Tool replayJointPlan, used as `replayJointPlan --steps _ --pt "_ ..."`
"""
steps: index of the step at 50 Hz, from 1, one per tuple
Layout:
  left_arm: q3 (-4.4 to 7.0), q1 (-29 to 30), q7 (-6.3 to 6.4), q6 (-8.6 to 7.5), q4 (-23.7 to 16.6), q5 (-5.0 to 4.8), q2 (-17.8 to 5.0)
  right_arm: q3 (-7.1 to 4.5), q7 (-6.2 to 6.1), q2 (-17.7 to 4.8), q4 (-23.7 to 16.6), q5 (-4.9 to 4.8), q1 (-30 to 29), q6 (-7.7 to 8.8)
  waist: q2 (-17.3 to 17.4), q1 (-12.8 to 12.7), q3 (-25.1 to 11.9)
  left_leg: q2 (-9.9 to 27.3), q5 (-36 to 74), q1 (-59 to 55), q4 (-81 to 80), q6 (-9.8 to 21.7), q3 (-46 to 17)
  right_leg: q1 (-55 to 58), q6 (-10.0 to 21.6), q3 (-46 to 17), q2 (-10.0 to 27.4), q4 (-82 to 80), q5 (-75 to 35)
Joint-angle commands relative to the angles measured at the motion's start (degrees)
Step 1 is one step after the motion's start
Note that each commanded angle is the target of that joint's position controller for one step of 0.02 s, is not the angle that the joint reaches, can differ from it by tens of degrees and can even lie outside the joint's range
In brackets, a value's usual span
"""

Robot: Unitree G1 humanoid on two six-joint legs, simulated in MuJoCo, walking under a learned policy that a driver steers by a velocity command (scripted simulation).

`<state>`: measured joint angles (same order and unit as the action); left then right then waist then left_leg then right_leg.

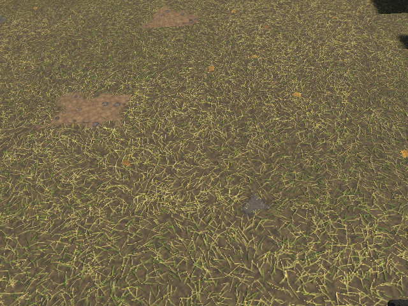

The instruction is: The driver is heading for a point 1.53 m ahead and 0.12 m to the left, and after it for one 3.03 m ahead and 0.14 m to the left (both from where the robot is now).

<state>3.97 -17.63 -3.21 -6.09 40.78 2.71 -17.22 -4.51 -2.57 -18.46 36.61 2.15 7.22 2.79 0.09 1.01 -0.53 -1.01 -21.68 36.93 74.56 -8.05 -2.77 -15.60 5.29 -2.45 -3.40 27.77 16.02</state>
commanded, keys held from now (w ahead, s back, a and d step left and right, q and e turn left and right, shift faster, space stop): e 0.08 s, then no key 0.22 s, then w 0.38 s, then no key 0.32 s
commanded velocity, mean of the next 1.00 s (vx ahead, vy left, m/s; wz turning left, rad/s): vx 0.17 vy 0.00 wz -0.17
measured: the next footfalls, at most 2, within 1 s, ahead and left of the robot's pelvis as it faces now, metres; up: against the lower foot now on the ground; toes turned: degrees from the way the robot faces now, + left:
left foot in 0.38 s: -0.01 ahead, +0.20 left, +0.00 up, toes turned -6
right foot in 0.76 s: +0.09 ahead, -0.06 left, +0.00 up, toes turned -9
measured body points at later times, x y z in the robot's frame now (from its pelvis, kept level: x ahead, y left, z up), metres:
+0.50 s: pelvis -0.01 +0.04 -0.02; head +0.00 +0.02 +0.43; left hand +0.18 +0.25 -0.11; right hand +0.03 -0.21 -0.15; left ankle -0.05 +0.20 -0.74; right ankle -0.03 -0.06 -0.74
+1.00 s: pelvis +0.13 +0.02 -0.04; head +0.15 +0.01 +0.41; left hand +0.15 +0.25 -0.17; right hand +0.29 -0.23 -0.13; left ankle +0.26 +0.14 -0.70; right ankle +0.05 -0.06 -0.74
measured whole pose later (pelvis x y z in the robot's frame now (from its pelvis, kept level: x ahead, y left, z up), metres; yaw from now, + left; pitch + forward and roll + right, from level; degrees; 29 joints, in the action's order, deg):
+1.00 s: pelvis +0.13 +0.02 -0.04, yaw -9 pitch +4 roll -2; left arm -1.7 -27.4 1.1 -6.5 45.2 3.9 -11.3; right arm -0.1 4.3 -15.0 38.6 7.2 7.2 4.1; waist 2.4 -4.5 -1.8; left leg 3.5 10.4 44.5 58.0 -0.8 -3.2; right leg -18.8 4.5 2.9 -5.1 42.7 28.1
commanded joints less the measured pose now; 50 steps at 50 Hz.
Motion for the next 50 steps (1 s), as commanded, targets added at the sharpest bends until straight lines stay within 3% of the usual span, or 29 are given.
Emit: replayJointPlan --steps 1,6,10,15,17,19,21,22,23,25,26,28,30,32,34,35,36,37,38,39,40,41,42,43,44,46,47,48,50 --pt "1.43 -5.33 -0.32 -1.23 -3.53 -0.75 -6.46 -0.85 -0.23 -5.14 -2.3 -0.08 2.93 -0.33 -5.83 0.07 -5.49 1.92 1.69 7.15 -0.13 -1.65 -3.24 14.49 8.88 -15.11 15.83 -1.88 -49.87" --pt "1.14 -4.24 -1.27 -0.96 -6.0 -1.64 -6.77 0.1 -0.39 -4.52 -0.97 0.64 3.14 -0.92 -5.63 -0.8 -5.11 3.32 1.08 5.7 -1.7 -3.17 -3.1 12.1 12.37 -19.31 15.79 -1.91 -41.4" --pt "-0.5 0.21 -1.64 -0.91 -8.63 -2.57 -5.05 0.71 0.97 -3.5 0.9 1.08 5.38 -0.77 -4.85 0.02 -4.45 5.48 1.71 -1.18 -5.28 -3.75 -2.2 4.11 10.6 -19.51 13.75 -1.22 -31.74" --pt "-1.67 4.47 -2.63 -0.54 -8.82 -4.58 -5.21 2.66 4.23 0.92 2.1 0.53 6.45 -1.39 -4.7 0.04 -3.18 7.5 0.33 -12.77 -27.14 -3.59 1.94 -1.94 5.82 -21.19 9.98 0.57 -16.84" --pt "-1.64 5.32 -4.48 0.52 -7.22 -6.05 -5.44 3.02 6.12 0.93 3.87 -0.09 9.73 -1.73 -4.32 1.25 -0.97 6.71 3.91 -20.03 -37.52 -2.72 3.92 -6.55 3.7 -23.27 7.75 -2.58 8.2" --pt "-0.3 4.63 -3.96 1.29 -7.12 -5.33 -8.17 2.1 5.5 -3.26 1.96 0.64 7.85 -0.54 -6.6 -0.02 -0.09 4.49 -2.0 -19.26 -39.12 0.83 5.73 -6.46 4.89 -29.52 8.14 -6.43 27.27" --pt "-0.88 4.54 -1.71 0.81 -7.57 -3.82 -5.85 2.92 4.67 -3.01 0.36 0.14 6.8 1.81 -6.4 -1.38 -1.23 5.64 -6.82 -19.18 -42.56 7.37 3.94 -5.54 5.8 -32.45 9.22 -6.71 31.1" --pt "-1.21 4.9 -0.56 0.59 -8.57 -2.31 -4.57 2.99 4.3 -3.07 1.07 -0.14 5.69 2.65 -2.28 -2.31 2.51 6.69 -10.95 -14.37 -46.87 11.37 0.93 -5.34 4.29 -24.84 8.02 -5.14 29.43" --pt "-1.47 7.1 0.26 0.41 -8.88 -1.36 -4.22 3.65 4.22 -1.33 0.34 -1.16 4.47 3.32 -2.69 -1.95 2.17 6.9 -10.58 -14.54 -50.08 13.69 -0.85 -4.44 3.64 -20.45 5.94 -1.43 26.12" --pt "-1.64 9.06 1.24 0.51 -9.12 -1.0 -2.25 3.68 4.15 -1.22 -0.32 -1.22 5.72 3.86 2.42 -0.95 0.56 9.19 -8.56 -21.94 -53.7 17.68 -4.96 -7.56 1.43 -10.45 1.03 7.25 17.86" --pt "-1.4 10.01 1.51 0.93 -9.71 -0.47 -1.37 2.86 3.91 -3.47 1.07 -0.74 10.74 4.03 7.21 1.05 0.33 13.85 -6.57 -29.78 -56.94 21.91 -12.43 -14.52 -1.42 -4.43 -2.12 15.34 14.52" --pt "-0.72 14.3 2.57 0.43 -10.8 1.16 -1.17 1.97 2.35 -4.36 2.65 -0.51 20.04 4.03 8.11 6.51 3.73 22.7 -0.94 -41.39 -60.13 27.05 -22.81 -29.52 -3.93 -0.44 0.62 26.69 18.12" --pt "-1.55 15.09 2.97 -0.59 -10.77 1.05 2.07 2.66 1.26 -0.51 3.26 0.84 21.84 4.01 6.82 7.02 3.95 21.54 8.33 -43.71 -58.87 25.21 -18.33 -34.31 -4.58 0.46 3.4 36.63 17.29" --pt "-1.65 13.73 1.88 -0.89 -9.75 1.35 2.31 2.71 0.82 0.42 3.17 0.43 19.1 4.07 4.56 5.32 4.88 17.65 6.59 -41.21 -60.62 22.16 -12.02 -30.99 -4.57 2.58 5.7 28.71 12.87" --pt "-2.22 13.3 -0.14 -0.89 -9.71 1.38 4.03 1.87 1.71 -3.04 1.62 -0.65 12.1 2.86 5.99 2.42 4.88 11.89 4.05 -23.2 -60.99 19.79 -2.5 -8.88 -4.17 8.89 2.97 22.03 13.73" --pt "-1.8 11.19 -0.95 -1.48 -9.09 0.2 2.78 1.36 2.07 -5.11 0.72 -0.4 8.85 2.43 5.67 0.3 4.3 10.99 6.16 -18.35 -58.25 19.74 -1.44 -1.48 -3.96 10.05 1.6 18.5 7.07" --pt "-1.41 6.51 -1.41 -2.04 -7.54 -0.79 1.5 0.75 2.7 -7.24 -0.02 0.5 5.49 2.2 4.76 -3.0 3.37 10.87 12.8 -15.23 -52.69 19.81 -1.18 5.52 -3.58 10.53 0.18 11.98 -3.37" --pt "-0.45 -6.16 -1.47 -2.64 -2.93 -0.17 -0.97 0.01 3.88 -8.26 -1.13 3.63 1.26 2.24 5.05 -8.46 0.85 9.81 23.85 -9.07 -40.45 17.67 0.72 17.24 -2.46 8.37 -0.01 14.11 -17.02" --pt "1.09 -23.31 -0.8 -3.08 2.71 2.31 -4.79 0.09 4.71 -6.52 -4.23 4.25 -3.64 2.4 -3.92 -16.14 -5.19 2.81 24.99 -0.35 -19.65 14.15 6.3 30.02 -0.83 11.78 -2.37 15.3 -20.52" --pt "1.79 -29.73 -0.08 -3.63 2.71 2.29 -12.68 2.09 5.79 4.03 -3.98 4.16 4.73 3.43 -16.97 -11.78 -14.22 -5.75 -19.5 7.73 6.16 9.2 5.25 39.63 12.1 -11.39 14.25 5.79 -51.43" --pt "1.53 -25.25 -0.44 -3.87 -0.41 2.38 -12.38 2.7 6.32 5.25 -5.92 1.19 4.42 4.03 -10.59 -11.28 -6.79 -7.19 -18.2 17.51 7.8 10.15 -7.04 29.24 21.84 -36.87 25.26 -5.65 -36.95" --pt "-0.07 -19.76 -0.35 -3.95 -0.02 0.81 -7.02 1.48 4.75 0.98 -4.97 0.42 -1.34 4.09 -1.13 -9.22 3.66 -1.83 -11.86 19.9 10.83 10.25 -8.61 17.79 21.78 -35.55 27.27 -5.12 -32.34" --pt "-1.52 -12.34 -0.32 -3.1 -0.4 -1.08 -3.46 1.23 3.55 -0.59 -3.8 1.21 1.12 3.47 -0.96 -3.79 0.55 1.59 -8.44 17.23 11.02 9.73 -6.17 14.16 19.45 -29.06 25.56 -3.36 -29.22" --pt "-3.18 -4.95 0.18 -1.94 -1.4 -0.46 0.33 1.58 3.28 -0.39 -2.33 3.03 5.04 2.62 0.03 0.21 -2.97 3.25 -4.24 15.97 8.86 8.88 -6.19 9.49 16.78 -24.82 22.92 -0.52 -25.42" --pt "-4.47 -0.74 0.49 -1.36 -2.49 0.34 3.5 2.79 3.22 2.18 -1.28 4.57 6.35 1.72 -1.16 2.24 -1.7 4.66 -0.18 13.17 4.0 8.23 -6.41 2.74 13.51 -21.05 19.8 0.62 -23.47" --pt "-4.74 3.63 2.36 -0.75 -3.29 2.61 3.26 4.3 5.9 4.25 1.68 6.34 10.67 0.41 -1.74 3.84 -1.66 4.88 15.59 4.24 -2.77 7.22 -2.89 -8.39 10.24 -11.17 12.37 1.08 -21.12" --pt "-4.48 2.07 3.52 -0.94 -3.39 2.66 1.21 4.35 7.17 3.35 2.1 6.78 10.01 0.57 -1.3 1.89 -2.33 4.38 25.19 2.58 -7.27 7.07 -0.52 -9.79 10.25 -6.4 9.24 1.75 -18.0" --pt "-5.12 -1.95 5.21 -1.68 -1.41 1.98 2.83 4.5 7.84 2.07 2.04 5.78 6.47 1.23 0.07 -1.1 -0.24 6.66 35.73 8.24 -14.93 6.84 -3.44 -6.17 8.78 -8.32 9.3 5.28 -9.23" --pt "-5.31 -7.57 6.61 -2.1 0.88 0.21 1.47 5.28 7.71 2.4 1.05 4.32 -0.57 1.57 0.72 -5.02 0.2 7.18 53.17 4.95 -32.9 7.18 -2.01 -8.35 6.67 -5.87 6.58 11.54 3.45"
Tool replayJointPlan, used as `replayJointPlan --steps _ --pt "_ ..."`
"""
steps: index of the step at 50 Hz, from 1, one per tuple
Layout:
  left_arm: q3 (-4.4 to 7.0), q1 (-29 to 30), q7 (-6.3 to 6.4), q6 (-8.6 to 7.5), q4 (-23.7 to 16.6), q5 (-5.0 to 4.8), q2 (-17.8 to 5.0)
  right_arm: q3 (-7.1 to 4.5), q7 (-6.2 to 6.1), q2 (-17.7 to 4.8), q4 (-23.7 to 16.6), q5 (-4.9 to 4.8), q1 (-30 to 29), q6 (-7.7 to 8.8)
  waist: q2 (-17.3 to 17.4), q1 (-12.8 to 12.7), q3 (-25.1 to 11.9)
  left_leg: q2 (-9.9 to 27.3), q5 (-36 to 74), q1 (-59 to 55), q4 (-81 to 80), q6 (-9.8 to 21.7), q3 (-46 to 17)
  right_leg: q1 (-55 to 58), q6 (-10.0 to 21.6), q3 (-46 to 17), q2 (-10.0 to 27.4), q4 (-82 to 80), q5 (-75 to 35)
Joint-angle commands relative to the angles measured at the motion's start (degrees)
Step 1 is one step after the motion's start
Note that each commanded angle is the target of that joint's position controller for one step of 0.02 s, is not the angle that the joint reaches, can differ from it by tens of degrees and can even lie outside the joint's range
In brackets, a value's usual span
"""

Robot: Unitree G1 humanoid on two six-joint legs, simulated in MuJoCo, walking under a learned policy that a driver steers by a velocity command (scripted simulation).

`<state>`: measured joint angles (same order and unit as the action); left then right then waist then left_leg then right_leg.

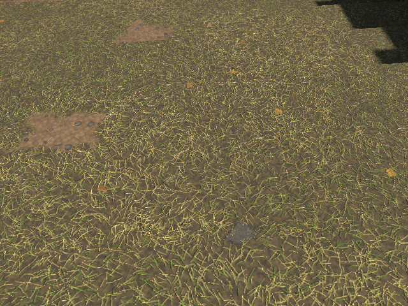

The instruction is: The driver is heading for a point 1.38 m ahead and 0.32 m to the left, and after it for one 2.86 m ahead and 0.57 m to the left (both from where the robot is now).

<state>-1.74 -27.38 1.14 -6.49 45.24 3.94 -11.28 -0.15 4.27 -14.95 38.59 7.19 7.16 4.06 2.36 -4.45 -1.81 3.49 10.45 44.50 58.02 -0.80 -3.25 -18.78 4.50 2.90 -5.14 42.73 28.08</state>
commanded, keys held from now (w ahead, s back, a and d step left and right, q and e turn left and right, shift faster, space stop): q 0.04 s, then w+q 0.28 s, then q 0.36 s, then no key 0.32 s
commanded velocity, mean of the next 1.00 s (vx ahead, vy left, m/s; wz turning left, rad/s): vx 0.16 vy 0.00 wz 0.37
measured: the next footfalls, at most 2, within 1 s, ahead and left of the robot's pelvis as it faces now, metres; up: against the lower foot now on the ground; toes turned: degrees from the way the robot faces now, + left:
left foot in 0.24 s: +0.26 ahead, +0.17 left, -0.19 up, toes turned +7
right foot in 0.66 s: +0.51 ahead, +0.04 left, -0.19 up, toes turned +20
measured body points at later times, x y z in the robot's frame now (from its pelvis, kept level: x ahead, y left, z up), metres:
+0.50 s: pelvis +0.25 +0.09 -0.15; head +0.28 +0.10 +0.29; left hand +0.37 +0.36 -0.26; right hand +0.32 -0.14 -0.29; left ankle +0.22 +0.16 -0.89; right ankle +0.42 -0.03 -0.84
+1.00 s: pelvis +0.38 +0.10 -0.16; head +0.40 +0.11 +0.29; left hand +0.40 +0.39 -0.26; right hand +0.58 -0.08 -0.28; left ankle +0.33 +0.21 -0.89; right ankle +0.47 +0.02 -0.89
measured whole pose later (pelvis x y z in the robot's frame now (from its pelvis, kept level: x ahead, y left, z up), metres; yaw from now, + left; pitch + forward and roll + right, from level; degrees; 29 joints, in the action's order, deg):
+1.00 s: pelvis +0.38 +0.10 -0.16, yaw +25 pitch +1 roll -1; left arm 2.1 -7.5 -3.5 -5.3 45.4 0.3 -15.1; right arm -1.5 6.1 -14.8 44.6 0.9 13.9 4.2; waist 1.2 -0.8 2.2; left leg 3.1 -16.4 17.0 32.1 -0.5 1.4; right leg -19.2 1.6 5.5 -0.3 27.7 9.5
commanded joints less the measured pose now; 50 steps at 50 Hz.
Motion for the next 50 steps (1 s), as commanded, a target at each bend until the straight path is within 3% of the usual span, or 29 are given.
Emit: replayJointPlan --steps 1,4,6,9,11,12,13,14,15,16,17,18,19,20,22,24,29,31,33,34,35,36,39,40,42,45,48,49,50 --pt "0.41 0.78 1.64 -1.27 -2.75 -1.11 -5.97 0.9 0.7 -1.25 -0.84 -1.19 -1.56 -0.17 -2.82 0.21 2.5 1.02 21.95 -9.35 -20.66 0.0 1.36 -10.59 7.25 -10.2 8.23 -3.71 -5.05" --pt "-0.73 -2.28 -1.89 -1.53 0.23 0.7 -6.74 0.21 -0.12 -4.15 -2.73 -0.39 -3.15 -2.83 -3.89 1.72 6.7 1.85 18.85 -11.66 -18.15 1.07 0.65 -15.24 10.83 -18.59 15.28 -1.76 4.15" --pt "-1.04 -7.43 -1.46 -1.19 3.56 -0.27 -5.75 0.63 -0.47 -3.69 -3.22 -0.4 -8.55 -2.88 -2.98 -3.1 8.18 3.42 14.0 -1.63 -27.69 1.36 -0.46 -1.19 10.31 -22.03 17.44 2.57 7.58" --pt "-1.39 -10.82 -1.39 0.39 7.55 -0.83 -6.86 1.6 -0.85 -1.69 -2.24 -0.88 -10.96 -1.97 -4.43 -5.5 10.46 3.03 9.85 -10.21 -36.76 2.3 2.75 1.27 8.66 -20.85 16.93 5.03 7.97" --pt "-0.02 -4.51 -3.15 2.16 8.76 0.44 -11.22 0.07 -1.16 -3.92 2.41 -1.85 4.06 -2.0 -1.93 2.5 9.92 3.24 13.18 -26.69 -42.17 3.88 3.85 -1.97 6.01 -18.64 18.11 15.44 4.64" --pt "0.1 -4.62 -4.66 2.44 9.34 1.91 -11.32 -2.69 -2.06 -9.11 5.36 -2.43 14.0 -1.1 -0.12 6.44 5.25 0.66 13.38 -43.46 -40.58 5.04 8.31 -5.95 3.36 -11.66 14.53 26.24 -3.02" --pt "-0.57 -8.54 -6.41 2.25 11.33 4.16 -7.54 -5.47 -2.29 -14.04 8.78 -2.25 24.79 -0.96 8.51 9.78 -2.06 2.15 19.41 -63.57 -32.71 11.41 5.97 -16.1 -3.37 -1.6 6.64 49.11 -1.97" --pt "-1.33 -10.67 -7.82 2.51 8.81 3.51 -3.43 -5.44 -1.55 -14.66 9.72 -2.96 28.72 -1.53 11.09 7.78 -17.3 8.6 27.58 -84.07 -20.61 20.01 -6.47 -29.39 -7.57 -0.81 4.06 62.71 13.74" --pt "-0.27 0.84 -7.76 2.42 4.31 1.76 -7.67 -5.31 -1.35 -12.57 10.54 -1.64 31.42 -1.43 5.05 13.13 -13.2 9.03 24.9 -83.99 -23.0 19.81 -12.61 -38.59 -8.91 -2.26 3.03 67.97 14.66" --pt "-0.48 9.16 -6.93 0.77 -1.62 0.34 -7.15 -5.49 -1.28 -12.67 9.39 -2.86 29.29 -0.67 4.44 14.55 -9.1 12.97 0.92 -80.16 -29.13 22.6 -22.15 -50.57 -8.99 -3.68 3.47 69.15 12.41" --pt "-0.28 11.94 -5.11 -0.39 -4.05 -1.01 -7.59 -5.35 -0.61 -11.89 9.03 -3.61 24.55 0.03 2.31 12.48 -3.83 17.13 -15.01 -68.53 -33.74 24.14 -29.64 -55.13 -7.75 -7.07 6.37 68.0 7.25" --pt "-0.48 11.7 -2.39 -1.19 -3.82 0.31 -7.26 -2.71 -0.67 -4.72 7.12 -3.47 16.79 1.92 -5.76 8.05 -0.7 17.97 -11.37 -55.08 -37.26 22.04 -25.96 -49.36 -6.23 -12.91 11.29 46.64 -9.31" --pt "0.11 10.66 -0.76 -0.94 -3.09 0.38 -8.12 -1.4 -0.18 -2.36 5.48 -2.69 11.03 2.87 -3.56 3.07 3.04 16.06 -3.34 -38.8 -40.57 23.48 -23.69 -37.69 -5.87 -12.46 14.15 38.35 -13.53" --pt "1.17 10.64 -0.44 -0.24 -2.89 0.24 -9.39 -0.89 -0.46 -1.29 3.5 -4.54 6.16 3.13 -3.59 1.47 2.32 11.93 3.64 -27.45 -45.24 23.95 -16.32 -24.4 -6.11 -9.78 14.83 21.48 -18.64" --pt "0.12 12.44 -1.54 1.76 -3.58 0.17 -4.75 -1.94 -0.57 -6.24 2.51 -5.36 4.7 3.62 -0.35 -0.42 0.14 6.12 14.16 -18.5 -42.79 21.85 -11.13 -9.7 -6.79 -4.45 12.12 9.68 -20.22" --pt "0.04 12.18 -2.63 2.32 -2.67 -1.42 -5.8 -4.65 0.89 -12.61 1.86 -4.79 6.97 4.32 -0.62 1.22 0.74 5.2 21.85 -19.87 -42.29 20.0 -11.27 -3.96 -6.81 -2.61 8.47 -0.83 -22.3" --pt "2.26 24.9 -1.62 1.66 -5.29 -1.34 -10.13 -6.01 0.83 -9.83 3.48 -4.49 14.3 2.31 -0.66 5.55 -1.03 6.66 19.81 -41.23 -34.48 16.0 -18.39 -13.61 -6.12 -6.45 6.86 -10.91 -26.51" --pt "3.08 26.86 -1.22 1.27 -5.34 -1.97 -11.21 -6.26 0.44 -9.28 3.48 -4.55 14.16 1.7 0.1 5.24 -1.77 5.66 19.29 -43.26 -31.61 13.89 -19.16 -10.99 -3.92 -5.18 6.42 -14.49 -27.48" --pt "4.93 18.49 -0.51 0.5 -3.95 -3.79 -15.38 -5.91 1.65 -8.43 1.26 -4.49 10.07 1.73 -4.12 0.11 -8.07 -1.15 20.83 -30.06 -23.82 7.95 -15.27 14.67 4.9 -6.99 9.34 -17.55 -49.14" --pt "6.38 10.81 0.43 -0.21 -4.07 -4.44 -20.29 -4.36 1.54 -3.8 -0.91 -4.56 12.61 2.22 -12.93 -0.4 -18.66 -9.05 -1.8 -17.28 -11.58 2.09 -9.48 35.79 19.48 -22.02 23.5 -19.61 -68.46" --pt "6.26 8.94 0.33 -0.3 -3.45 -2.76 -17.95 -3.82 0.5 -2.2 0.36 -4.11 16.91 2.26 -15.36 0.27 -22.85 -12.21 -49.65 -9.01 -0.28 -0.86 -5.01 41.19 26.95 -33.1 34.65 -22.58 -65.53" --pt "6.67 11.66 0.75 -0.27 -3.78 -1.5 -16.54 -5.0 -0.38 -6.5 0.9 -4.05 12.57 0.91 -5.67 0.29 -10.13 -6.53 -49.2 -7.05 6.99 -0.99 -3.68 28.24 20.26 -27.82 31.65 -25.63 -52.93" --pt "4.01 24.58 -0.18 0.05 -7.35 -4.6 -6.9 -4.32 -2.8 -4.63 3.84 -1.49 15.21 -1.15 -9.38 7.1 -3.58 -1.03 -41.38 -18.29 2.98 -2.87 -0.63 8.28 11.01 -13.59 20.53 -32.17 -37.61" --pt "4.66 27.64 -0.38 -0.06 -8.51 -3.92 -8.53 -3.59 -1.94 -3.1 4.04 -1.41 15.88 -1.35 -8.04 8.69 -3.41 -1.41 -38.4 -24.51 1.12 -3.56 2.52 2.4 9.09 -8.65 17.25 -32.86 -36.52" --pt "6.08 30.71 -1.36 -0.9 -9.56 -3.98 -11.17 -2.65 0.75 -1.78 4.8 -4.18 15.23 -1.86 -6.42 8.22 -2.5 -1.28 -34.34 -29.95 -8.7 -5.86 6.52 -2.25 6.05 -2.8 12.68 -31.8 -30.63" --pt "6.42 29.86 -3.52 -0.29 -7.4 -3.68 -13.15 -2.8 2.9 -4.03 5.53 -6.49 14.63 -0.84 -4.57 7.71 -2.01 -0.84 -22.19 -34.34 -26.73 -6.54 7.29 -2.18 5.46 -6.82 14.37 -24.82 -21.0" --pt "3.68 22.37 -6.62 0.35 -3.43 -4.3 -6.25 -3.3 1.65 -8.26 2.4 -7.15 13.0 1.63 -2.57 7.22 -4.35 5.84 -8.78 -39.27 -32.97 3.34 -0.42 -2.98 0.32 -9.88 13.93 -20.54 -14.08" --pt "5.06 17.48 -5.1 0.06 -4.03 -3.81 -9.0 -4.42 1.32 -13.4 0.74 -6.97 5.29 2.04 3.08 0.95 -1.66 8.17 -18.11 -29.48 -35.97 11.39 -6.02 1.15 -1.74 -1.77 7.75 -18.4 -12.73" --pt "6.16 21.44 -3.6 0.16 -4.28 -3.28 -12.84 -4.64 1.31 -11.99 0.81 -6.27 2.65 1.63 0.94 2.15 -0.84 6.26 -30.73 -24.0 -37.52 10.75 -5.58 5.8 -2.33 0.16 7.35 -17.3 -14.27"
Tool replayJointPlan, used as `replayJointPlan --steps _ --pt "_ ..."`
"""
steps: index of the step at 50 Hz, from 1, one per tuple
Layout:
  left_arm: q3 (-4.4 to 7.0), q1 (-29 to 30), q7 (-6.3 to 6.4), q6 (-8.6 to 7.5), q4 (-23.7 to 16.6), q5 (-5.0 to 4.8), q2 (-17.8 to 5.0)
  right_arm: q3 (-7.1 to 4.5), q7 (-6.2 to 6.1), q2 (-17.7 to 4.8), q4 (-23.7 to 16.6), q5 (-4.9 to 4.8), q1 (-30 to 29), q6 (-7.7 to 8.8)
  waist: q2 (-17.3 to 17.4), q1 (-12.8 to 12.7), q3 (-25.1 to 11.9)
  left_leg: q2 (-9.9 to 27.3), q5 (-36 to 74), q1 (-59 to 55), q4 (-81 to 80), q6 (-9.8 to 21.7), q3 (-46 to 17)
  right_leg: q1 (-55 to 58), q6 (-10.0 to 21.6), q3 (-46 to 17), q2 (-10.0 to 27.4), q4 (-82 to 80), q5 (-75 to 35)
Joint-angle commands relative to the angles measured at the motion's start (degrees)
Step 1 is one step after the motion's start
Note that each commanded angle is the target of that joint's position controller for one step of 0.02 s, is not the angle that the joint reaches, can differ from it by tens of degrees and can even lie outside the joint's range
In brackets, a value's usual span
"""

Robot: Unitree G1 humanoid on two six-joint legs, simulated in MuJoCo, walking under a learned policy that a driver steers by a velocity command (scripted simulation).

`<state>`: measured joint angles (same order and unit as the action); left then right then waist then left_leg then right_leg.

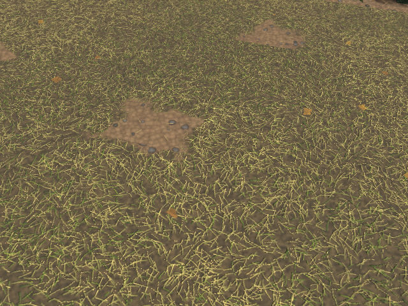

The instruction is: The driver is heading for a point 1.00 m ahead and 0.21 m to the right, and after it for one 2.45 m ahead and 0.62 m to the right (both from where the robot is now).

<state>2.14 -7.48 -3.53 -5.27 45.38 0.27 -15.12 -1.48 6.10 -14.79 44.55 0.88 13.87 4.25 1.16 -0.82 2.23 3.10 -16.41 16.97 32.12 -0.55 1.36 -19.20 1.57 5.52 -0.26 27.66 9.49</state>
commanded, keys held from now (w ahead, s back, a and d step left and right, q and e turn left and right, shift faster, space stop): no key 0.12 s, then w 0.02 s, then w+e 0.66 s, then w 0.20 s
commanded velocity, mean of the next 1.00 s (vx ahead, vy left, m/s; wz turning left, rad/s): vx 0.33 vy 0.00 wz -0.30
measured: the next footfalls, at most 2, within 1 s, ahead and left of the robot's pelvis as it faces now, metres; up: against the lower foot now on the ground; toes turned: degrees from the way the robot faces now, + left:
left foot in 0.70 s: +0.33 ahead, +0.07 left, +0.00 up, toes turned -16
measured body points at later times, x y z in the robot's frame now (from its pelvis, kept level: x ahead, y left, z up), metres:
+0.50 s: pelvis +0.12 -0.03 +0.00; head +0.13 -0.03 +0.45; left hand +0.19 +0.23 -0.12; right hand +0.24 -0.30 -0.10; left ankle +0.09 +0.11 -0.66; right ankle +0.07 -0.11 -0.73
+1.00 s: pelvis +0.33 -0.09 -0.04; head +0.33 -0.10 +0.41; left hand +0.58 +0.04 -0.13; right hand +0.17 -0.26 -0.18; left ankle +0.29 +0.08 -0.73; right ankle +0.40 -0.27 -0.71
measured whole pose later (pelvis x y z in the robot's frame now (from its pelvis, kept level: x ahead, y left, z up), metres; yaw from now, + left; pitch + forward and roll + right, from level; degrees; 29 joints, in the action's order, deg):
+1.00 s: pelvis +0.33 -0.09 -0.04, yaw -23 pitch +1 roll +5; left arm -1.0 -8.9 -5.1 -4.8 43.2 6.8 -14.7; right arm 1.6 -2.5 -11.1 53.7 5.3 30.0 7.4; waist -3.2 7.8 -0.8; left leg 0.1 -31.8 11.5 42.5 1.6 7.1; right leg -41.1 -0.3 -4.5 6.9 52.9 -10.2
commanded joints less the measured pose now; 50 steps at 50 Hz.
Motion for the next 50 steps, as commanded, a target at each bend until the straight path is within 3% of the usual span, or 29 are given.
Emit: replayJointPlan --steps 1,4,7,10,12,14,17,18,19,20,22,25,28,31,32,34,35,36,37,38,39,40,42,43,44,46,47,49,50 --pt "2.47 3.31 1.67 -0.86 -5.3 0.34 -9.58 -3.07 -1.04 -10.59 -5.37 -0.28 -4.36 1.22 0.96 -1.21 -5.61 4.92 -6.49 4.76 -11.87 8.47 -8.69 9.01 1.66 -3.58 3.4 -2.78 3.48" --pt "1.4 3.19 1.25 -0.9 -5.33 -1.15 -6.74 -1.8 -1.83 -6.22 -5.54 -0.6 -3.71 0.93 0.03 0.12 -5.62 2.82 -0.45 -0.35 -9.19 4.74 -6.19 8.47 3.3 -5.76 4.84 -5.27 -2.69" --pt "1.58 1.87 -0.03 -0.51 -4.69 -0.39 -6.75 -2.49 -1.68 -7.92 -3.52 -0.23 0.7 0.51 0.61 1.22 -5.03 2.42 -1.41 -2.07 -9.48 4.42 -5.35 8.63 3.27 -4.73 4.0 -4.29 -3.11" --pt "2.96 0.82 1.13 -0.49 -4.71 1.44 -8.54 -3.97 -4.18 -10.43 -2.95 2.25 4.12 0.25 3.63 2.93 0.74 5.66 -20.13 -5.49 -13.47 10.21 -9.15 -0.76 6.5 -4.25 1.14 -2.82 16.97" --pt "2.33 3.27 1.86 -1.18 -5.86 1.66 -5.67 -3.38 -6.24 -8.86 -3.19 1.75 4.66 1.23 7.33 4.26 2.13 12.49 -21.6 -13.64 -17.8 14.7 -16.74 -8.36 7.51 -2.87 0.13 2.63 12.43" --pt "1.99 2.62 1.85 -1.94 -5.79 1.77 -4.29 -2.47 -7.48 -7.46 -3.65 0.85 2.16 1.69 7.24 3.17 3.53 17.4 -18.68 -16.08 -19.74 15.95 -19.47 -8.47 8.14 -2.15 0.51 4.17 10.92" --pt "2.6 -2.68 0.99 -3.35 -3.55 1.76 -4.99 -2.16 -7.56 -9.19 -4.66 1.55 -4.28 0.2 4.95 -1.28 3.77 12.0 -15.77 -7.65 -16.05 11.19 -8.05 7.99 9.08 0.75 -1.54 -1.47 5.35" --pt "3.13 -6.33 0.79 -3.97 -2.26 2.38 -6.41 -1.82 -7.47 -7.98 -5.42 3.0 -4.98 0.05 1.47 -2.43 1.7 8.05 -11.08 -5.34 -7.66 9.3 -3.15 13.56 10.24 -2.55 -0.94 -1.25 4.77" --pt "4.0 -13.04 1.25 -4.53 -0.48 3.05 -10.14 -1.2 -6.99 -5.7 -7.33 4.43 -6.13 0.2 -7.21 -4.27 -2.1 -0.41 -6.82 3.1 9.6 3.63 3.39 24.04 16.32 -19.38 5.97 -4.91 -1.8" --pt "4.31 -23.01 1.31 -4.74 0.72 3.63 -12.66 0.04 -5.14 -3.45 -7.72 5.02 -8.03 0.84 -11.9 -9.66 -4.74 -5.83 -15.94 21.7 24.42 0.73 -3.06 40.43 22.76 -38.92 14.64 -11.39 -7.09" --pt "3.08 -27.21 1.07 -4.98 3.75 4.1 -8.57 -0.21 -4.52 -4.23 -6.39 3.48 -11.56 2.63 -3.69 -10.31 3.49 -0.8 -15.46 38.37 36.51 1.91 -9.57 42.3 19.57 -38.56 18.93 -10.98 -5.44" --pt "0.2 -16.82 0.38 -3.33 2.25 3.74 -3.59 -0.15 -5.53 -4.14 -4.81 5.41 -9.98 2.46 -3.26 -2.24 2.45 2.3 -7.81 26.02 28.38 2.18 -6.44 24.95 17.25 -28.68 14.2 -12.88 -13.13" --pt "0.83 -11.4 -0.58 -2.32 0.29 2.13 -7.48 0.67 -5.76 -2.15 -6.38 3.65 -14.93 1.43 -3.36 -0.65 2.58 -0.78 -0.61 8.23 9.98 0.11 -1.29 9.86 13.93 -20.87 7.28 -17.2 -9.04" --pt "1.89 -13.34 -2.82 -1.33 0.46 4.34 -10.87 1.18 -4.24 -1.78 -5.73 3.45 -12.62 1.48 -5.62 0.35 3.45 -4.87 11.41 -6.98 7.96 -0.26 2.37 -4.21 14.15 -20.24 6.1 -13.97 -9.52" --pt "1.49 -9.87 -2.63 -1.64 -1.68 7.86 -9.71 0.92 -4.24 -2.42 -3.2 4.74 -3.45 2.07 -6.42 3.64 2.21 -5.21 19.58 -17.76 21.35 -0.09 1.82 -13.19 12.29 -18.82 5.7 -8.66 -13.1" --pt "1.72 2.45 -2.64 -3.37 -7.25 6.59 -10.03 -2.32 -5.45 -9.15 2.89 5.58 23.42 2.78 2.85 18.27 -3.53 -6.26 10.18 -37.55 17.23 1.9 2.24 -26.03 9.56 -17.86 -0.94 17.48 -22.89" --pt "0.53 -2.4 -3.8 -4.43 -4.95 4.32 -3.59 -2.74 -6.73 -11.62 4.51 4.89 31.07 3.17 7.28 18.22 -7.12 3.03 14.9 -38.52 0.18 10.45 -9.75 -22.81 7.49 -15.7 -7.08 36.4 1.26" --pt "-1.53 -15.3 -3.69 -4.34 -1.83 4.59 4.39 -1.06 -5.63 -11.67 2.74 4.75 26.43 3.33 8.4 7.49 -11.63 17.52 45.96 -36.82 0.22 25.34 -28.17 -24.49 4.91 -16.11 -9.04 56.59 28.23" --pt "-0.12 -19.19 -2.68 -4.01 -0.69 4.35 0.99 -0.86 -3.86 -9.88 1.37 4.39 20.49 3.76 7.44 4.19 -5.06 22.15 36.71 -27.15 -7.31 29.73 -38.89 -31.9 3.66 -17.75 -6.69 63.13 26.43" --pt "0.91 -17.68 -1.37 -2.53 -0.17 3.98 -3.62 -0.5 -3.08 -6.62 -0.37 2.49 9.48 3.51 7.63 1.76 2.08 24.43 8.46 -15.09 -12.06 27.71 -40.56 -35.43 3.39 -18.05 -1.11 65.88 20.25" --pt "0.9 -13.58 0.05 -1.48 -0.5 5.31 -5.06 1.45 -3.5 -0.09 -1.76 1.29 3.29 3.03 0.61 1.13 1.74 22.57 -5.42 -8.34 -13.91 24.43 -36.74 -34.05 2.72 -16.75 2.17 62.8 14.73" --pt "-0.25 -12.1 0.67 -0.37 -0.39 6.73 -2.23 3.18 -4.49 4.2 -2.42 1.42 -1.02 2.62 -2.45 -0.28 0.57 18.54 -4.63 -3.55 -14.05 20.97 -30.09 -30.16 1.32 -16.72 4.75 55.92 9.87" --pt "-2.05 -7.56 0.62 0.71 -2.57 6.08 1.79 2.81 -6.45 2.4 -0.56 2.13 -1.56 2.86 1.07 -0.63 1.25 12.55 0.66 3.3 -16.8 17.36 -18.35 -22.31 -0.93 -13.39 6.64 44.53 9.66" --pt "-2.25 -6.35 -0.51 0.92 -3.13 5.3 1.54 1.6 -7.36 -0.92 1.76 2.54 2.07 2.88 0.56 1.31 0.45 9.38 1.26 5.17 -15.65 15.63 -10.87 -18.56 -1.98 -9.4 6.03 41.86 8.42" --pt "-2.88 -11.17 -2.35 0.41 -1.53 6.06 1.49 1.17 -8.17 -2.01 3.26 4.72 4.64 2.87 0.03 1.34 0.14 7.2 2.95 10.13 -11.85 14.39 -6.86 -11.88 -1.27 -7.91 4.98 45.27 1.23" --pt "-2.35 -11.74 -3.98 -0.55 -1.86 5.85 -1.3 1.15 -7.44 -3.27 3.28 5.83 3.73 2.98 -0.06 0.57 0.03 5.5 -0.98 13.14 -7.35 13.49 -3.42 -9.48 -0.39 -6.74 4.8 41.1 -5.37" --pt "-2.19 -2.43 -3.01 -0.31 -4.99 7.24 -3.28 2.06 -8.77 -0.66 5.11 5.07 9.82 3.73 2.05 5.3 0.63 7.9 -3.38 -6.51 -3.24 13.14 -8.63 -29.05 -1.28 -14.66 9.2 30.05 -20.04" --pt "-2.9 5.14 -0.76 0.18 -6.5 6.83 -1.45 3.0 -9.33 0.77 9.83 4.31 24.73 4.09 0.97 11.91 1.72 12.63 -6.98 -24.53 4.94 15.92 -16.52 -46.55 -2.53 -15.1 10.41 17.98 -24.05" --pt "-3.82 5.18 -0.34 0.09 -5.04 6.08 -0.08 3.55 -9.12 1.92 10.17 3.99 25.76 3.95 -0.97 11.75 3.81 11.08 -8.09 -20.4 9.03 13.91 -13.99 -43.06 -2.55 -15.27 12.14 7.97 -35.11"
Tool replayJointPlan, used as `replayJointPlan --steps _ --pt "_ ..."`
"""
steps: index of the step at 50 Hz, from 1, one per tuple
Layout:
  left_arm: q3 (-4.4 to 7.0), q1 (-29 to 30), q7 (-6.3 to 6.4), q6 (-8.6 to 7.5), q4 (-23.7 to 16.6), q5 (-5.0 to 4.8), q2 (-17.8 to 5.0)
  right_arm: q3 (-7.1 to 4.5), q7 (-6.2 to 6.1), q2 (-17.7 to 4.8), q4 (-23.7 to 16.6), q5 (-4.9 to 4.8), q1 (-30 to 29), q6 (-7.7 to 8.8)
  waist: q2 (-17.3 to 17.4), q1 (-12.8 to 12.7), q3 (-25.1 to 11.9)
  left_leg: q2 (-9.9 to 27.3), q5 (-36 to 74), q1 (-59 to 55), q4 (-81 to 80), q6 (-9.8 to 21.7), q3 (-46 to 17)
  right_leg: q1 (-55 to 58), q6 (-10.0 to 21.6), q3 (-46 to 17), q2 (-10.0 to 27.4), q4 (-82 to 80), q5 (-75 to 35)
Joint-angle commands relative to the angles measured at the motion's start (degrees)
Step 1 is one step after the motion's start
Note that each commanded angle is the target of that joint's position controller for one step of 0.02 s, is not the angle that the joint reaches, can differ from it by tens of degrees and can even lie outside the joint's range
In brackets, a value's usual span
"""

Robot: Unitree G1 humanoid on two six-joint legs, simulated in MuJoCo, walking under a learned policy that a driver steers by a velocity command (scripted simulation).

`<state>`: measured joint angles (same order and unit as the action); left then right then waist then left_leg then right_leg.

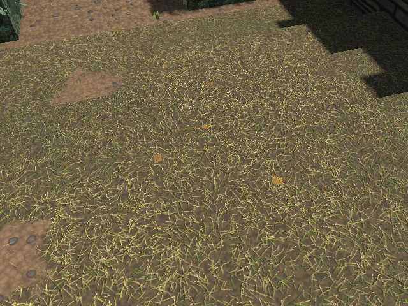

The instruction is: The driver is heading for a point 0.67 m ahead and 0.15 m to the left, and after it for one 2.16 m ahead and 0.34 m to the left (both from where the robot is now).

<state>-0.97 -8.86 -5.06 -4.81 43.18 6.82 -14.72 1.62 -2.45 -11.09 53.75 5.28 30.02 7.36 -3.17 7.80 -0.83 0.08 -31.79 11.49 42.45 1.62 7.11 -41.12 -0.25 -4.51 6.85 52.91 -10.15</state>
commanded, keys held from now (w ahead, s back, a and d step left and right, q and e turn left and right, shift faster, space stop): w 0.04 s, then w+q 0.90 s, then w+e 0.06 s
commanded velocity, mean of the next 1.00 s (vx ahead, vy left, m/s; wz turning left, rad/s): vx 0.50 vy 0.00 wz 0.37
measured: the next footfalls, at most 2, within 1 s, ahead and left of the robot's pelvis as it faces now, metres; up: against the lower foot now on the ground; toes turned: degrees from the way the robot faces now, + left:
right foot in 0.18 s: +0.27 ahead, -0.20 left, -0.19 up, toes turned -4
left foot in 0.76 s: +0.54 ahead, +0.08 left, -0.19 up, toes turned +21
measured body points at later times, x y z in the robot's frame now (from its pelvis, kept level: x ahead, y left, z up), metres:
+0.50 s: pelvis +0.29 -0.11 -0.15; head +0.29 -0.11 +0.30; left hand +0.16 +0.09 -0.30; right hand +0.48 -0.32 -0.27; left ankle +0.46 +0.07 -0.81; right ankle +0.23 -0.19 -0.88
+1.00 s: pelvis +0.56 +0.00 -0.14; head +0.57 +0.00 +0.31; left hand +0.62 +0.29 -0.25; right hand +0.59 -0.24 -0.29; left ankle +0.51 +0.07 -0.88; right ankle +0.73 -0.11 -0.83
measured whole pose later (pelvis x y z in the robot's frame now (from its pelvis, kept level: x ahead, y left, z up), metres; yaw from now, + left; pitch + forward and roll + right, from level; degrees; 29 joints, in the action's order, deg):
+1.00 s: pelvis +0.56 +0.00 -0.14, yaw +27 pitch -1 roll +1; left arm 0.8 -6.8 -0.7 -4.6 46.9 4.3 -13.2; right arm -2.8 4.5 -11.1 60.6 2.4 27.1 6.8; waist -0.7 5.1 1.0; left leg -7.4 -13.9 7.8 23.3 5.2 -4.1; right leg -31.9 0.0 -4.4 6.3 49.0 16.2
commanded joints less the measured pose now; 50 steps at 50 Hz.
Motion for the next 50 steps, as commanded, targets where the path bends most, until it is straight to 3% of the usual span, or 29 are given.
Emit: replayJointPlan --steps 1,3,6,8,9,10,11,12,13,14,15,16,17,18,21,25,29,34,36,38,39,40,41,42,43,45,46,48,50 --pt "-1.19 7.79 0.97 0.12 -2.64 -0.8 -0.14 0.42 0.41 -3.07 -0.42 -0.26 8.43 0.13 2.84 3.12 6.17 9.98 2.63 0.23 -2.54 10.19 -13.42 -4.3 0.05 3.26 2.25 -24.48 -21.22" --pt "-0.68 7.56 0.37 2.32 -4.2 -1.35 -1.83 -0.25 4.37 -6.78 -1.35 2.03 3.78 -0.49 6.59 -0.31 10.18 11.76 -9.05 25.55 -7.11 9.37 -13.53 19.63 0.53 6.2 -0.13 -14.11 -20.38" --pt "-0.27 7.12 0.64 3.8 -5.27 0.18 -4.9 -1.9 4.47 -12.15 0.31 -1.3 1.78 -0.65 4.05 -2.85 13.91 15.02 -7.51 13.65 0.03 6.52 -19.09 19.32 1.0 1.18 2.46 -28.4 -10.84" --pt "2.1 -5.92 2.01 3.2 1.43 -1.68 -8.59 -2.26 5.19 -14.14 3.28 -0.11 1.83 -2.95 1.1 -7.49 10.82 13.19 -5.54 8.43 15.6 2.69 -17.34 32.06 0.62 1.99 2.89 -38.66 -20.95" --pt "5.32 -19.11 2.98 2.34 5.84 -2.53 -13.75 -2.05 7.09 -13.68 5.19 2.05 5.01 -3.84 -2.26 -12.61 5.75 9.76 1.89 14.52 28.93 -0.73 -13.56 51.05 2.0 4.91 2.04 -36.12 -21.18" --pt "7.11 -31.54 1.74 2.58 9.6 -1.77 -16.15 -0.7 9.49 -4.38 9.97 2.44 18.35 -4.2 -12.44 -12.89 -10.71 2.08 -10.35 26.35 56.5 -4.66 -9.16 76.81 12.02 2.68 8.26 -13.08 -38.54" --pt "6.51 -35.66 0.03 2.34 10.02 -1.42 -15.74 -0.83 11.1 -1.98 8.22 -0.35 19.82 -3.93 -13.91 -12.09 -21.35 1.28 -13.57 34.13 73.11 -3.82 -8.21 82.42 15.82 -2.4 13.44 -7.88 -41.73" --pt "5.63 -35.71 0.38 2.7 10.6 0.29 -12.02 -1.47 10.97 -4.58 3.89 -2.23 6.56 -3.34 -7.82 -15.99 -10.52 0.53 -8.57 42.67 73.45 -2.39 -8.7 71.83 13.25 -4.09 13.28 -13.73 -28.31" --pt "5.15 -31.09 0.19 2.09 10.96 -0.9 -12.84 -1.13 9.74 -2.86 0.06 -3.5 -0.66 -1.93 -7.35 -14.33 -4.5 1.52 -4.67 48.23 74.89 -0.79 -8.48 60.74 13.8 -6.59 15.81 -20.64 -8.5" --pt "4.87 -23.09 0.04 1.55 10.18 -1.77 -13.15 -1.7 7.76 -4.16 -2.14 -4.15 -3.62 -0.46 -6.57 -11.21 1.24 4.02 6.56 51.34 73.5 0.89 -11.92 45.66 15.07 -16.43 19.3 -28.0 18.84" --pt "2.85 -16.93 -0.54 0.49 8.78 -0.62 -7.8 -1.8 5.83 -4.04 -1.55 -4.69 -3.44 0.42 -2.85 -6.72 4.08 7.28 15.97 44.59 68.48 2.68 -16.3 32.66 12.06 -17.04 21.29 -31.33 16.85" --pt "-0.2 -11.13 0.38 -1.5 6.3 -0.47 0.77 -0.44 4.72 -0.4 -2.33 -3.38 -4.84 0.86 1.6 -3.05 5.23 9.88 27.3 40.59 51.57 3.88 -20.02 26.14 9.87 -12.19 18.66 -34.28 16.09" --pt "-0.19 -10.45 1.33 -2.38 6.97 -0.78 0.12 -0.52 5.0 0.0 -2.56 -2.08 -6.22 0.4 -0.58 -2.63 6.46 10.68 28.39 39.51 46.03 4.48 -17.94 24.7 10.49 -10.32 17.77 -36.89 15.95" --pt "-0.55 -10.94 2.84 -3.34 7.37 -1.98 1.69 -0.72 5.67 0.06 -2.07 -1.95 -6.9 0.02 2.15 -3.69 7.56 9.89 34.31 37.1 32.55 4.42 -18.46 22.85 11.49 -5.16 15.53 -41.22 15.03" --pt "0.16 -18.27 4.31 -3.27 11.53 -1.49 -1.42 -1.81 7.31 -3.19 -4.33 -2.23 -12.05 -1.44 -1.18 -5.83 6.37 8.45 36.31 39.75 17.63 2.96 -17.56 33.84 17.57 -0.83 16.19 -41.77 -3.52" --pt "0.84 -20.37 3.8 -2.17 13.42 -0.71 -2.41 -0.81 8.17 -0.32 -7.69 -2.96 -22.09 -3.13 2.14 -6.65 6.17 6.56 43.03 36.76 4.81 2.61 -11.38 39.82 12.76 10.25 12.55 -41.8 -18.36" --pt "0.68 -22.19 4.51 -3.01 14.88 -0.74 -3.24 -2.56 8.82 -4.4 -9.53 -3.45 -28.32 -3.44 0.26 -7.68 7.04 3.49 42.76 28.94 4.32 3.4 -8.03 39.54 7.12 17.7 9.29 -41.54 -15.33" --pt "3.08 -29.46 5.22 -1.47 19.06 -1.59 -6.25 -3.52 7.86 -4.99 -11.76 -3.04 -35.5 -3.7 -2.59 -9.15 8.62 -0.58 24.87 28.73 -4.32 3.77 -2.52 55.25 6.42 19.97 11.8 -36.66 -33.49" --pt "4.69 -28.22 5.5 -0.6 18.51 -1.28 -8.88 -4.56 6.82 -6.47 -10.77 -3.38 -32.05 -3.33 -4.87 -7.27 6.94 -3.79 20.29 20.88 -5.26 3.98 0.19 54.83 5.96 21.23 13.05 -30.5 -48.45" --pt "4.81 -22.35 4.51 -0.68 16.43 -0.11 -8.81 -7.47 4.63 -11.07 -4.09 -3.86 -13.17 -1.86 -4.76 0.58 -0.67 -6.87 30.49 -12.57 -4.6 8.18 -1.13 32.7 2.42 21.87 9.63 -9.83 -47.01" --pt "2.43 -24.19 2.63 -1.34 15.21 2.21 -2.03 -8.86 2.96 -14.16 1.04 -2.49 0.92 -1.94 4.53 3.08 -12.33 1.53 44.78 -44.45 0.02 18.09 -16.49 7.31 -3.39 18.38 4.96 10.47 -9.15" --pt "2.06 -17.49 -0.83 -1.75 10.84 -1.55 -0.76 -7.91 2.91 -14.15 4.93 -1.13 13.76 -2.47 7.25 6.41 -21.49 15.6 41.0 -54.4 -16.86 24.67 -41.53 -3.5 -3.55 10.6 -7.17 26.05 44.62" --pt "2.23 -2.33 -1.05 -2.01 6.2 -4.17 -0.9 -9.41 3.01 -14.67 6.11 -0.74 11.05 -0.53 1.91 9.13 -3.46 14.93 31.56 -42.32 -22.6 19.14 -40.38 -14.7 0.25 1.62 -5.32 25.23 43.27" --pt "2.85 1.15 0.59 -2.08 4.91 -3.34 -2.74 -8.89 3.67 -12.62 4.14 -2.27 -0.6 0.7 2.02 4.24 4.8 13.25 26.94 -25.39 -24.3 17.3 -34.64 -10.82 0.93 -0.47 -1.21 22.37 38.99" --pt "3.71 -3.67 2.5 -1.78 4.99 -1.64 -5.13 -6.73 4.43 -6.68 2.49 -3.61 -8.19 1.19 4.15 -1.78 2.71 10.74 24.42 -13.83 -26.13 17.97 -31.67 -0.46 2.4 -1.18 0.04 18.67 36.56" --pt "1.94 -8.08 4.67 -0.36 5.51 -1.04 1.72 -4.31 6.03 -2.18 0.59 -4.2 -15.18 1.57 4.92 -8.92 6.46 9.7 27.51 7.62 -30.82 18.14 -28.97 12.8 3.01 -0.4 0.9 12.92 35.06" --pt "1.87 -7.9 5.03 0.21 4.73 -1.24 1.24 -4.08 6.5 -2.39 -0.24 -4.02 -15.9 1.62 3.72 -9.91 5.11 8.69 27.58 10.27 -32.8 17.66 -28.39 15.57 2.22 0.64 -0.43 9.44 34.71" --pt "1.99 -5.1 5.35 0.33 2.84 -3.09 -0.8 -5.65 6.86 -8.81 -1.98 -3.51 -18.83 1.74 2.89 -10.48 5.12 3.74 26.7 19.86 -33.23 13.43 -20.13 25.05 0.26 4.75 -2.88 -5.18 28.0" --pt "0.6 -2.36 3.37 0.67 2.65 -2.84 2.53 -6.38 7.85 -10.54 0.95 -1.69 -10.42 0.72 7.07 -7.22 4.84 1.12 26.92 23.58 -29.86 11.81 -16.18 30.54 -1.36 8.18 -5.93 -7.0 13.97"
